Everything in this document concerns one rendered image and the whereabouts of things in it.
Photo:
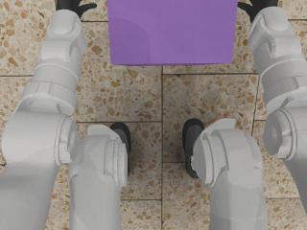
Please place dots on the robot right thigh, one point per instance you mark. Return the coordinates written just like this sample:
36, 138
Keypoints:
236, 187

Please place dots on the carton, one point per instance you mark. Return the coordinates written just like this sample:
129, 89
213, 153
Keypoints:
171, 32

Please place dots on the robot thigh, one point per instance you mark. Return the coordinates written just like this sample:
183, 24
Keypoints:
94, 197
236, 187

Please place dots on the right robot hand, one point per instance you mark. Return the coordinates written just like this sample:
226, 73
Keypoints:
257, 6

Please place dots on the left robot hand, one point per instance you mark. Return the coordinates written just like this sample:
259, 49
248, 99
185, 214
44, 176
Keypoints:
73, 5

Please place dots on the robot left thigh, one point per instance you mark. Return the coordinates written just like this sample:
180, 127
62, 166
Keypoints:
94, 197

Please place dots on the robot right upper arm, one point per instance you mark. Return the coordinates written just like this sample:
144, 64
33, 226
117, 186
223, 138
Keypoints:
285, 137

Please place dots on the right robot forearm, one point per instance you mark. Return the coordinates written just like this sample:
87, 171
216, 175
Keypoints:
281, 66

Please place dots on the robot left upper arm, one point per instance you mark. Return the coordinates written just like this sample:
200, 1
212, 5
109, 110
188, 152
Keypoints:
36, 144

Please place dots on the left robot forearm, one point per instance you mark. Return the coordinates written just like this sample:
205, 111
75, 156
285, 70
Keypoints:
57, 70

